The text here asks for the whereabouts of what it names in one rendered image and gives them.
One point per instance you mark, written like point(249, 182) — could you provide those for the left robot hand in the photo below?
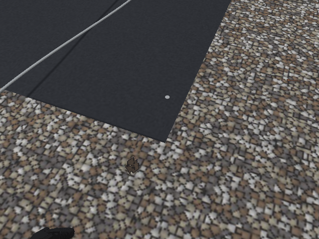
point(54, 233)

